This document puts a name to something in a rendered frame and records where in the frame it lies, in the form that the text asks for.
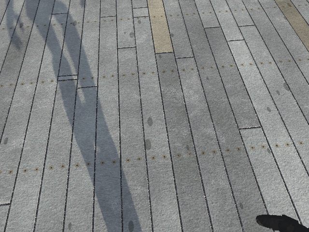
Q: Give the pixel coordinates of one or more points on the right robot hand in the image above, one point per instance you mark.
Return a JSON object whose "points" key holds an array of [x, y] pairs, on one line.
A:
{"points": [[281, 223]]}

